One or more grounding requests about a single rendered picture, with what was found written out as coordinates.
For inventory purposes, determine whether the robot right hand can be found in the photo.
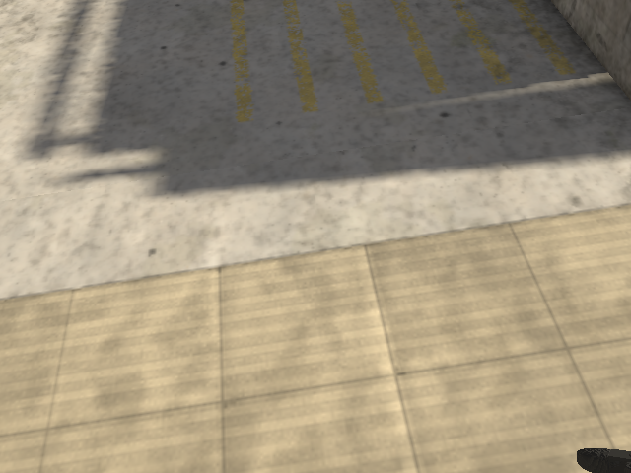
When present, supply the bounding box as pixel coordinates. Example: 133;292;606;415
577;448;631;473

